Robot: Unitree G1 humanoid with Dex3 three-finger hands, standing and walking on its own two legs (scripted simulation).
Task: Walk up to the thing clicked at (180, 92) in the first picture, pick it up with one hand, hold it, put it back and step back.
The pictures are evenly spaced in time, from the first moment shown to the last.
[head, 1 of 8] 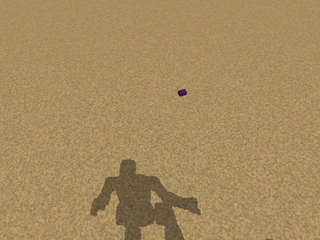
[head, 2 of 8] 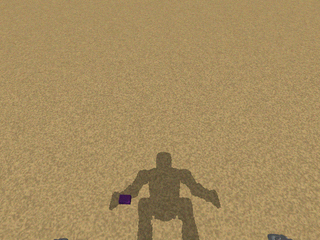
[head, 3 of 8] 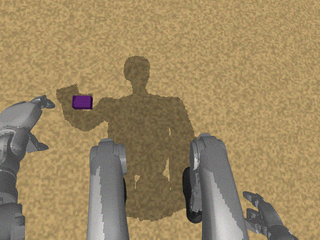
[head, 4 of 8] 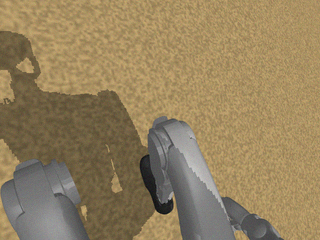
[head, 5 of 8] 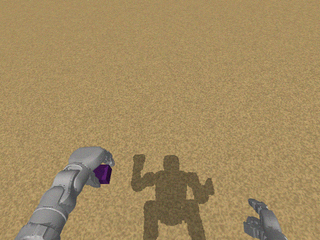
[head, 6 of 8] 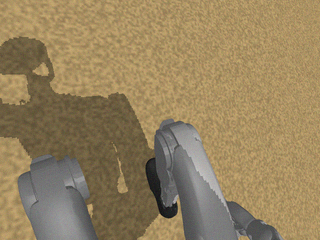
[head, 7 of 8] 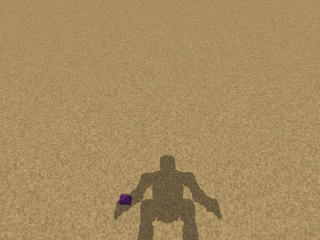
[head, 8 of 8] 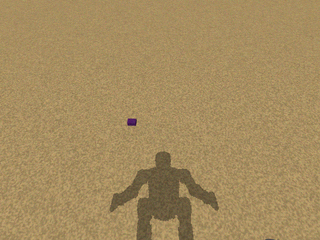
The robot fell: no
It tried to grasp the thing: yes
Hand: left
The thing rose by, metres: 0.69
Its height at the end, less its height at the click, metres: +0.00
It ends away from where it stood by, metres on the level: 0.02
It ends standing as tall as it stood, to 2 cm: yes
